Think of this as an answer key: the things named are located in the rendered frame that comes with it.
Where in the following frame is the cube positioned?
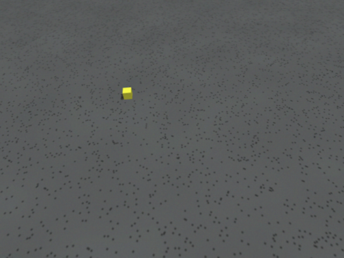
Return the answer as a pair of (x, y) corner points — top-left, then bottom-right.
(123, 87), (132, 99)

